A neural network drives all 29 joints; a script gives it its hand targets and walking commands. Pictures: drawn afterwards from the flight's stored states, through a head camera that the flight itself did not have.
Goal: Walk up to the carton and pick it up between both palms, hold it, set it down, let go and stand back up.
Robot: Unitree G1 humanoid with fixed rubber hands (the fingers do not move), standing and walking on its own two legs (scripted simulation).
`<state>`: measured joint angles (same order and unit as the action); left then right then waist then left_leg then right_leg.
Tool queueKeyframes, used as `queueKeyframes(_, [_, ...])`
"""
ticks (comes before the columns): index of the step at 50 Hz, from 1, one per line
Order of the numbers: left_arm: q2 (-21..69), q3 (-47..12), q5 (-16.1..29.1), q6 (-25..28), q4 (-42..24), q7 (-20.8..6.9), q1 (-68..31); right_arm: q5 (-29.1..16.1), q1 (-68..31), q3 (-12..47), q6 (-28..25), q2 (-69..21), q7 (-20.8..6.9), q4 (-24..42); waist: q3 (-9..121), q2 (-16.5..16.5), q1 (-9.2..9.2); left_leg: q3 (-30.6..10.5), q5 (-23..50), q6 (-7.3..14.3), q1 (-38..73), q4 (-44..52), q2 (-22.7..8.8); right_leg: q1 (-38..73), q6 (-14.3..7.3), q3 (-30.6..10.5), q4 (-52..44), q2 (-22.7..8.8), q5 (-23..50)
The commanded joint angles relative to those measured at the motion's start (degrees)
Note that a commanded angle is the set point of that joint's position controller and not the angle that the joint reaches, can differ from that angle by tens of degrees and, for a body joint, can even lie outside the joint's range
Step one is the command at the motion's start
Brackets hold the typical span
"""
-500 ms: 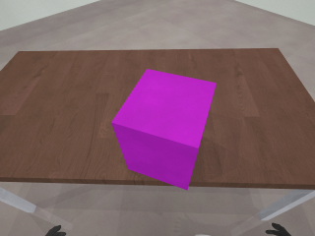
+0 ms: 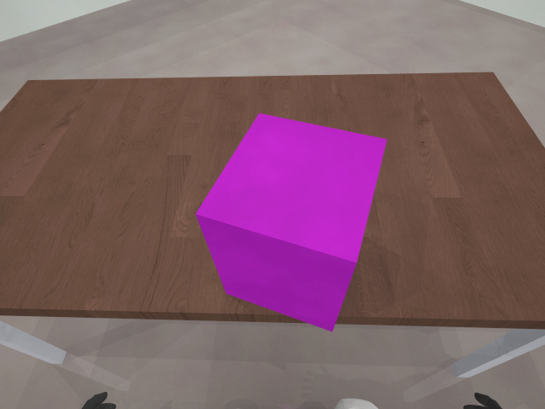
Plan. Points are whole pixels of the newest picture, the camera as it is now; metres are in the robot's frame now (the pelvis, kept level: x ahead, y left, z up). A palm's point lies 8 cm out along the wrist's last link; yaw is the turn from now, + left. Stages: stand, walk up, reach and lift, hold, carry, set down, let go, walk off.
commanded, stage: walk up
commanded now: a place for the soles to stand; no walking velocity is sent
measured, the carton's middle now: (296, 225) +0.38 -0.02 +0.02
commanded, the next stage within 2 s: reach and lift in 1.08 s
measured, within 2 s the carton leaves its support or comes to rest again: neither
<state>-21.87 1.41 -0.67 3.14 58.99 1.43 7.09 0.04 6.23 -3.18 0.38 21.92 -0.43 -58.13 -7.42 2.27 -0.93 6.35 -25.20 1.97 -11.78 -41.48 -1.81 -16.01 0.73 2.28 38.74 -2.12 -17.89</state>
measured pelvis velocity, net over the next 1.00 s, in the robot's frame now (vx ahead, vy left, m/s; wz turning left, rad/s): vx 0.01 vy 0.00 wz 0.00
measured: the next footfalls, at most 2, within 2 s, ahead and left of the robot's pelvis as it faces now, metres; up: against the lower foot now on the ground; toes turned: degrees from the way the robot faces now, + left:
none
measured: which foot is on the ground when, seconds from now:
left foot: down 0.00-1.00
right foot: down 0.00-1.00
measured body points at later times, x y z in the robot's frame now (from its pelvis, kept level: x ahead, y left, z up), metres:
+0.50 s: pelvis +0.01 +0.02 +0.01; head +0.03 +0.02 +0.46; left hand +0.10 +0.32 -0.11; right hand +0.12 -0.29 -0.11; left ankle +0.00 +0.13 -0.72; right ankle +0.02 -0.12 -0.72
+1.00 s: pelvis +0.01 +0.00 +0.03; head +0.01 +0.00 +0.48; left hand +0.11 +0.31 -0.09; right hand +0.11 -0.30 -0.10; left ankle +0.00 +0.13 -0.72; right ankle +0.02 -0.12 -0.72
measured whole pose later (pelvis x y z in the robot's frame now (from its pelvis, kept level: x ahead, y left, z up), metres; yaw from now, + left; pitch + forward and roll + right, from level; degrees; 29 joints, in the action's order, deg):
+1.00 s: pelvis +0.01 +0.00 +0.03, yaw +0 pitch -3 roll +0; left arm -20.0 1.2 -0.6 2.0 65.0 -0.1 3.5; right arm 0.3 3.0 -1.5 -0.6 20.3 -0.6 -64.7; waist -2.8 0.7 -0.5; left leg 2.6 -11.9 -0.7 -5.0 -19.6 -1.2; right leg -8.1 0.9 0.6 21.3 -1.7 -10.6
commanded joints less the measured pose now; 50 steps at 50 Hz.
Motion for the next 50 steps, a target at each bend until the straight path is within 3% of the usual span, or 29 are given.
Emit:
queueKeyframes(1, [-19.19, 4.71, -0.10, 0.93, -2.84, 1.27, 7.61, -0.14, -5.55, -1.80, -0.11, 10.56, 0.47, 6.77, 9.69, -10.04, 4.93, -8.33, -12.52, -1.24, -14.44, -15.49, 0.15, 12.77, -21.41, -25.90, -13.67, -22.44, 30.88])
queueKeyframes(3, [-18.18, 4.47, -0.73, 0.61, -5.03, 1.47, 2.72, 0.12, -3.22, -1.95, -0.26, 10.64, -0.20, 6.12, 6.90, -11.36, 2.84, -10.65, -12.09, -0.31, -14.22, -12.16, -2.20, 7.19, -18.92, -21.51, -13.16, -20.83, 25.15])
queueKeyframes(4, [-17.35, 4.31, -0.91, 0.60, -5.59, 1.42, 1.23, 0.11, -0.95, -2.21, -0.56, 11.19, -0.40, 5.28, 6.75, -11.32, 1.56, -10.11, -9.50, -0.16, -12.14, -7.14, -2.81, 4.71, -16.67, -18.91, -12.25, -18.94, 22.74])
queueKeyframes(6, [-16.44, 3.56, -0.48, 0.17, -6.98, 0.96, -3.71, 0.31, 6.42, -2.66, -1.10, 10.98, -0.44, 2.14, 8.92, -10.91, -2.95, -6.34, 3.46, 0.37, 0.28, 9.00, -0.95, -2.36, -11.35, -10.76, -6.81, -14.00, 18.94])
queueKeyframes(7, [-12.16, 2.33, -0.01, -0.45, -7.15, 0.37, -6.64, 0.54, 8.32, -2.79, -1.99, 11.74, 0.09, 0.29, 8.78, -5.17, -4.63, -11.96, 10.51, 0.58, 6.52, 18.86, -3.36, -8.94, -6.13, -4.95, 0.87, -8.57, 15.69])
queueKeyframes(8, [-8.01, 1.39, 0.50, -1.16, -7.67, -0.01, -5.85, 1.47, 4.97, -3.53, -2.92, 16.62, 0.50, 1.90, 8.20, 6.43, -3.03, -30.46, 11.20, 4.25, 7.13, 24.54, -14.67, -15.79, -1.45, 0.49, 10.67, 0.12, -0.04])
queueKeyframes(9, [-12.09, 2.59, 0.12, -1.68, -6.29, 0.46, -5.54, 0.80, 0.62, -3.36, -3.16, 19.57, 0.58, 3.20, 7.51, 5.39, -1.96, -35.33, 12.17, 12.08, -1.36, 23.74, -20.93, -10.87, -1.28, -3.07, 11.84, -0.17, -19.48])
queueKeyframes(10, [-13.52, 2.90, 0.16, -1.71, -5.06, 0.23, -5.20, 0.94, -0.83, -3.32, -3.31, 18.23, 0.62, 3.50, 5.21, 1.74, -1.03, -33.21, 14.98, 13.00, -4.66, 22.44, -19.80, -7.34, -1.39, -4.68, 12.60, -1.16, -19.69])
queueKeyframes(12, [-12.15, 2.90, 0.89, -1.26, -2.92, -0.16, -1.95, 0.77, -3.63, -1.92, -3.22, 14.58, 1.02, 3.80, 5.25, 3.89, 0.92, -22.74, 28.71, 9.55, -0.15, 16.70, -14.41, -6.31, -1.72, -3.65, 6.70, -1.67, -13.12])
queueKeyframes(14, [-10.53, 2.57, 0.88, -0.45, -0.54, -0.04, 1.87, -0.01, -5.32, -1.81, -2.82, 14.01, 1.06, 3.21, 7.35, 7.80, 2.93, -15.77, 35.70, 6.01, -1.70, 12.36, -11.30, 1.86, -2.31, -0.90, -6.16, -0.78, -0.69])
queueKeyframes(15, [-10.73, 2.58, 0.44, -0.06, 0.30, -0.01, 1.66, -0.34, -5.15, -1.53, -2.46, 13.26, 0.96, 3.40, 7.83, 6.82, 2.64, -13.63, 35.47, 3.71, -3.11, 10.37, -9.65, 6.10, -2.54, -1.92, -11.03, -1.25, 9.90])
queueKeyframes(16, [-13.59, 3.01, 0.21, 0.45, 0.07, 0.10, 0.62, -0.97, -5.07, -0.86, -2.28, 11.68, 0.82, 3.71, 10.03, 2.52, 1.87, -11.17, 29.13, 1.17, -5.28, 9.55, -6.71, 8.89, -3.61, -7.10, -9.62, -4.63, 19.62])
queueKeyframes(17, [-14.90, 2.81, 0.18, 0.52, -0.61, -0.16, -2.38, -0.99, -3.81, -0.71, -1.95, 11.20, 0.97, 2.92, 9.79, -0.51, 0.26, -9.75, 20.39, -0.05, -2.47, 11.94, -4.74, 5.41, -5.30, -9.74, -9.24, -7.46, 18.86])
queueKeyframes(18, [-14.20, 2.37, 0.60, 0.15, -1.11, -0.44, -4.41, -0.63, -2.49, -0.80, -1.91, 11.75, 1.04, 1.76, 9.85, -0.48, -0.50, -10.32, 15.39, -0.06, 0.01, 15.13, -5.14, 4.02, -5.19, -8.62, -8.35, -7.41, 17.40])
queueKeyframes(20, [-12.21, 1.68, 0.85, -0.47, -0.39, -0.51, -4.89, -0.21, -6.48, -0.77, -2.17, 12.55, 0.88, 1.03, 7.84, 1.10, 1.18, -11.70, 16.79, 0.62, -2.00, 18.20, -6.63, 5.70, -2.97, -4.44, -8.61, -4.33, 17.02])
queueKeyframes(22, [-11.86, 1.50, 0.54, -0.58, 0.83, -0.53, -4.56, -0.42, -6.98, -0.41, -2.22, 11.87, 0.72, 0.50, 8.59, -0.76, 1.09, -11.62, 18.10, 1.21, -0.32, 19.11, -6.93, 6.78, -2.40, -4.76, -10.80, -4.15, 16.80])
queueKeyframes(26, [-11.58, 1.41, 0.72, -0.27, 1.92, -0.57, -5.70, -0.57, -7.51, 0.13, -2.23, 10.86, 0.68, -0.90, 10.79, -1.29, 1.06, -9.37, 22.64, 0.00, 3.26, 20.13, -5.77, 9.02, -2.58, -5.43, -13.63, -5.50, 21.53])
queueKeyframes(30, [-11.23, 1.18, 0.63, -0.23, 2.56, -0.69, -7.11, -0.36, -8.14, 0.20, -2.07, 10.45, 0.41, -1.66, 10.65, -3.15, 0.50, -8.54, 21.74, -0.56, 5.66, 21.90, -5.38, 8.35, -2.20, -6.19, -17.18, -6.15, 21.18])
queueKeyframes(45, [-10.73, 1.70, 0.10, -0.24, 2.78, -1.04, -6.97, 0.23, -7.57, 0.00, -1.90, 10.10, 0.18, -2.82, 9.83, -4.23, 0.70, -8.30, 17.56, -1.07, 6.47, 25.91, -5.41, 8.77, -1.71, -6.61, -21.88, -6.46, 16.23])
queueKeyframes(50, [-10.70, 2.05, 0.03, -0.37, 2.57, -1.12, -6.74, 0.34, -6.70, -0.03, -2.03, 10.17, 0.23, -3.05, 8.61, -3.28, 0.66, -8.65, 17.07, -0.94, 5.49, 26.59, -5.51, 8.89, -1.51, -6.45, -22.28, -6.29, 15.50])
